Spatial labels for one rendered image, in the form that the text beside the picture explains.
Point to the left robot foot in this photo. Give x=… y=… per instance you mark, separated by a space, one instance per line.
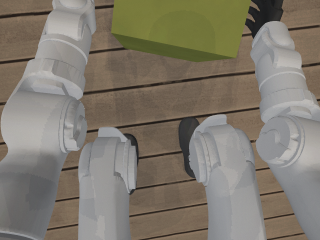
x=133 y=143

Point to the left robot shin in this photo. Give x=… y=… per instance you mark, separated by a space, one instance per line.
x=84 y=160

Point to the right robot hand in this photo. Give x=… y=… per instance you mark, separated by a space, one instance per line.
x=270 y=10

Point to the right robot upper arm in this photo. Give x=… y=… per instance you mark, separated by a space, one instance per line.
x=290 y=145

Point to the left robot forearm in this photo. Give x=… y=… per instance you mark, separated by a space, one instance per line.
x=63 y=51

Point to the right robot forearm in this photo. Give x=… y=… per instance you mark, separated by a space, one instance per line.
x=281 y=80

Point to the carton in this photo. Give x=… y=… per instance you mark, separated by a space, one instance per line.
x=191 y=30

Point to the left robot upper arm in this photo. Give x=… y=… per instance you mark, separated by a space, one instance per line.
x=39 y=129

